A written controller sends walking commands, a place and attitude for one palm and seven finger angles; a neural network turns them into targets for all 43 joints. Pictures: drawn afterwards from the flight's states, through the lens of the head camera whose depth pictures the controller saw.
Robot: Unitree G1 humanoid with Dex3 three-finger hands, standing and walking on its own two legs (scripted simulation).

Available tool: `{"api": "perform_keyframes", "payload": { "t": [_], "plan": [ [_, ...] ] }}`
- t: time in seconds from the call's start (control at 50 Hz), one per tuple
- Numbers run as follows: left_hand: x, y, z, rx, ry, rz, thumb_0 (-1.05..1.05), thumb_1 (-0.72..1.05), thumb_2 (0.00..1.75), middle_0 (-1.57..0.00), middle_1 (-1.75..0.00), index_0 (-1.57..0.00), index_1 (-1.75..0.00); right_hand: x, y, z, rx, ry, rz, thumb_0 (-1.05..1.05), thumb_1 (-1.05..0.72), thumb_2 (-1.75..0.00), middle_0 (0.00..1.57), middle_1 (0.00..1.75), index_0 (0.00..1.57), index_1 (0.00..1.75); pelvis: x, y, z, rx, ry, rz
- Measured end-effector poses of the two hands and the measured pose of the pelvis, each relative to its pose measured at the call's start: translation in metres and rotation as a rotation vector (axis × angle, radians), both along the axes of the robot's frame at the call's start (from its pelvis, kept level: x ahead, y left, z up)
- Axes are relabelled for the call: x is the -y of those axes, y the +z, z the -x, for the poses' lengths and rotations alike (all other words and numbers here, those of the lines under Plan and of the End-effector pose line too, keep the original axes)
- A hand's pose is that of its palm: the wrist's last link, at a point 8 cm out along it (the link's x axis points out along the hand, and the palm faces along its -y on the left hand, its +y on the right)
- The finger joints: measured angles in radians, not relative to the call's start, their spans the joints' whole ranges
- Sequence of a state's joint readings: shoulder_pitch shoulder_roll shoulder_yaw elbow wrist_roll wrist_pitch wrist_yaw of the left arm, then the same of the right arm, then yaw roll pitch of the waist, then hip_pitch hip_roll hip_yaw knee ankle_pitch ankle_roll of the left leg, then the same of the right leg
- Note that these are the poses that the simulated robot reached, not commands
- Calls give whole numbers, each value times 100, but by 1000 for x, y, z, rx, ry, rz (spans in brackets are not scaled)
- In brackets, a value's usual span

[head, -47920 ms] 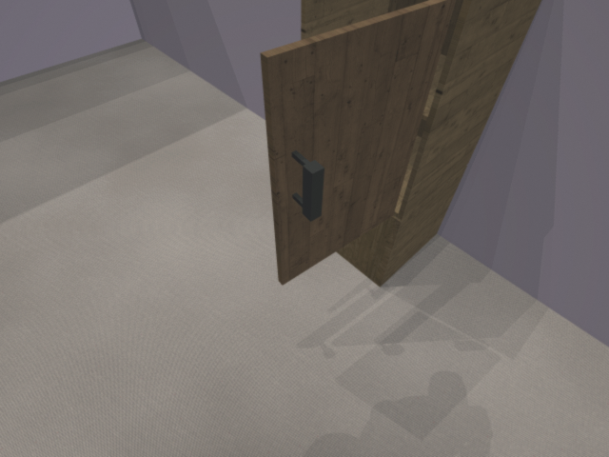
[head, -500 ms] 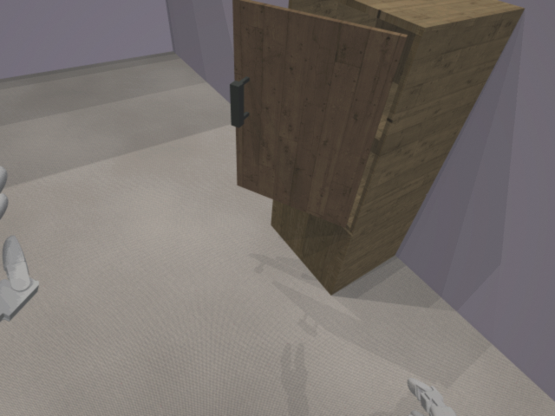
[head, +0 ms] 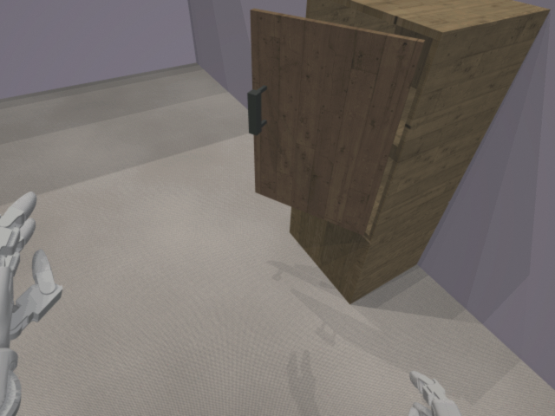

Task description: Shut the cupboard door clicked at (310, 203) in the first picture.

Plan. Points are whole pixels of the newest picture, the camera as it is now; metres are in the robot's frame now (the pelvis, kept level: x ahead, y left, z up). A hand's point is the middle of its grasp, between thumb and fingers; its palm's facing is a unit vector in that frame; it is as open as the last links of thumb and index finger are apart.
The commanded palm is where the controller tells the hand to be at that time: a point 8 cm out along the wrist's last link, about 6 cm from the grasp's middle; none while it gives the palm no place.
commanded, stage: let the arm hang, fingers relaxed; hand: left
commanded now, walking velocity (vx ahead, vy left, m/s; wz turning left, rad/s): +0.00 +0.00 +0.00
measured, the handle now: (259, 109) +0.89 +0.11 +0.02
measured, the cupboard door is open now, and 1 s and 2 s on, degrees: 29 29 29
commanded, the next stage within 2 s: look to check the result in 1.06 s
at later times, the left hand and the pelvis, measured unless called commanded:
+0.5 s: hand out of the picture -0.09 +0.18 -0.16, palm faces +0.02 -0.98 -0.19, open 7.2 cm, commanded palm none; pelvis +0.02 +0.00 +0.01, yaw -1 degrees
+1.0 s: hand out of the picture +0.01 +0.13 -0.17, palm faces +0.02 -0.99 -0.14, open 7.4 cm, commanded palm none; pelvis +0.03 -0.01 +0.01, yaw -1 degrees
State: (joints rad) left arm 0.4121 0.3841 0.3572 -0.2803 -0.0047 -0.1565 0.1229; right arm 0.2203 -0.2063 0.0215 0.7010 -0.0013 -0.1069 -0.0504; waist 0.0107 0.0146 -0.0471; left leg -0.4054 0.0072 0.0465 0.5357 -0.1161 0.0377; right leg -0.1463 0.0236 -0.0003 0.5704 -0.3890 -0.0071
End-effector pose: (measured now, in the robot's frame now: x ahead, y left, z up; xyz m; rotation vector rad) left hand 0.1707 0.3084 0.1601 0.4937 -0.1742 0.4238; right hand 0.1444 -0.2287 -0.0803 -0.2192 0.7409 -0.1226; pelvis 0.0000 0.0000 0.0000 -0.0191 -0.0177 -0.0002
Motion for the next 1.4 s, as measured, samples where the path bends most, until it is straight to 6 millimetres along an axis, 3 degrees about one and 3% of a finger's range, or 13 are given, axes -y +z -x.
{"api": "perform_keyframes", "payload": {
  "t": [0.06,0.1,0.18,0.22,0.26,0.32,0.4,0.52,0.62,0.84,0.96,1.2,1.4],
  "plan": [
    [4,-84,-16,-372,-6,124,0,90,90,-20,-30,-20,-30,1,-14,-11,-40,46,-28,1,-90,-90,20,30,21,30,-2,-3,4,-15,-4,3],
    [18,-149,-7,-637,-12,222,0,90,90,-20,-30,-19,-29,4,-21,-9,-77,40,-33,1,-90,-90,20,30,21,30,-2,-4,3,-15,-3,6],
    [65,-258,49,-1070,-20,432,1,91,90,-20,-30,-19,-29,12,-29,15,-195,-7,-9,1,-90,-90,20,30,21,30,1,-6,-3,-1,1,3],
    [91,-292,87,-1244,-22,532,1,91,90,-20,-30,-19,-29,17,-31,35,-281,-34,13,0,-91,-90,20,30,21,30,2,-5,-6,4,0,2],
    [91,-307,119,-1328,71,593,0,98,90,-21,-30,-20,-30,20,-32,58,-379,-57,35,0,-91,-90,20,30,21,30,4,-3,-9,4,5,6],
    [88,-314,165,-1470,133,628,-1,101,90,-21,-30,-20,-30,23,-34,92,-519,-92,50,0,-91,-90,20,30,21,30,6,1,-12,-2,7,8],
    [84,-305,219,-1627,209,638,0,98,90,-21,-30,-20,-30,20,-38,126,-646,-135,36,1,-91,-90,20,30,20,30,4,6,-15,-8,1,4],
    [81,-287,259,-1747,284,617,0,94,90,-20,-30,-20,-29,9,-46,149,-708,-174,-20,1,-91,-90,20,30,20,30,2,10,-18,0,-14,-4],
    [81,-284,253,-1729,287,599,1,92,90,-20,-30,-20,-29,-1,-54,149,-701,-178,-65,0,-91,-90,20,30,20,30,2,11,-19,10,-20,-11],
    [105,-298,186,-1550,172,606,0,91,90,-20,-30,-20,-29,-5,-58,136,-644,-176,-94,1,-92,-90,20,30,21,30,8,10,-23,24,-21,-20],
    [120,-302,168,-1519,128,624,0,91,90,-20,-30,-20,-29,-4,-56,138,-648,-185,-95,0,-92,-90,20,30,20,30,11,10,-26,22,-22,-22],
    [123,-299,187,-1594,185,630,0,91,90,-20,-30,-20,-29,-5,-57,146,-709,-191,-106,0,-91,-90,20,30,20,30,18,10,-33,15,-22,-20],
    [121,-295,201,-1643,227,627,0,91,90,-20,-30,-20,-29,1,-57,131,-697,-181,-95,0,-91,-90,20,30,20,30,20,10,-39,14,-25,-22]
  ]
}}
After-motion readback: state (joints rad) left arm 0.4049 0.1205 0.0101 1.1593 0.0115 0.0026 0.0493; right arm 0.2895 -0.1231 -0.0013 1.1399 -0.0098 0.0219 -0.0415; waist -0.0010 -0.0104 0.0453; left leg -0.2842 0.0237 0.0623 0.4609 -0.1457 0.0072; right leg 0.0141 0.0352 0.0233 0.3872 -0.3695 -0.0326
